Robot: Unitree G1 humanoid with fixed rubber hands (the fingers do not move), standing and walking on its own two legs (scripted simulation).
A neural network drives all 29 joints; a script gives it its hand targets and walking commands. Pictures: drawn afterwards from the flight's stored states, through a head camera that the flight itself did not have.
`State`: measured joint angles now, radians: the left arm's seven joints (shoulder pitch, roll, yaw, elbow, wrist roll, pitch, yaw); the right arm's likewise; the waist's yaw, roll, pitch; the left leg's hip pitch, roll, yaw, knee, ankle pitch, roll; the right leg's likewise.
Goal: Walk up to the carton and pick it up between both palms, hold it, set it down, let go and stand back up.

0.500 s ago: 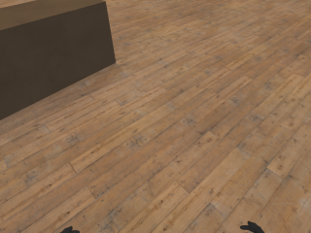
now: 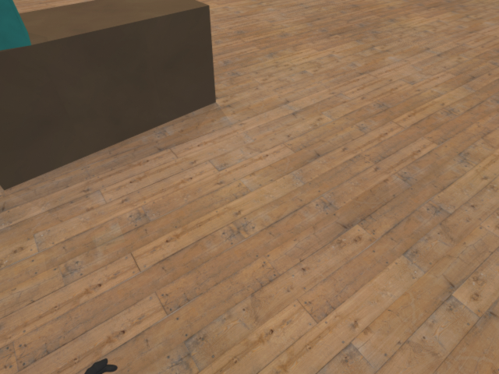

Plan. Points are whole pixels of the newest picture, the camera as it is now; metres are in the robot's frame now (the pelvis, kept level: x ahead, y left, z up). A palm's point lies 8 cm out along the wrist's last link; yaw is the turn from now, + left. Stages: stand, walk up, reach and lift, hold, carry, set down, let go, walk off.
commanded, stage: walk up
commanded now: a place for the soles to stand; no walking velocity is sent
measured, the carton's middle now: out of the picture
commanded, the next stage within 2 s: none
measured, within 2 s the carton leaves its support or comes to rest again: neither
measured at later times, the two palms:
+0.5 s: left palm (16, 307) +0.28 +0.43 -0.08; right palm (332, 336) +0.23 -0.14 -0.08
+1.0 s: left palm (4, 298) +0.30 +0.46 -0.07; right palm (235, 169) +0.68 +0.04 -0.09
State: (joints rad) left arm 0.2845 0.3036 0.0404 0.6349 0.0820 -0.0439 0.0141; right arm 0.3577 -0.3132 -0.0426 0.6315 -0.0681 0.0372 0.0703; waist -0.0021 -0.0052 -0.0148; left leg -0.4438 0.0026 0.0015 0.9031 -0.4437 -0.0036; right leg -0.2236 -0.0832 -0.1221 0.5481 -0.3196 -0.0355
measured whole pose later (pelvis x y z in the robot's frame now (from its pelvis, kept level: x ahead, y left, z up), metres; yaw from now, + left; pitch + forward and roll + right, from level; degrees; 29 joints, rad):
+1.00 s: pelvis +0.44 +0.21 +0.01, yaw +32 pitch -3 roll +1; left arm 0.49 0.30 0.04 0.68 0.05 -0.08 0.01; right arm 0.32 -0.34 -0.06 0.63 -0.04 0.00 0.06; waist 0.05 0.06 0.05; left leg -0.60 0.03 -0.08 1.08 -0.19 -0.01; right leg -0.09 -0.06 -0.19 0.42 -0.27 -0.03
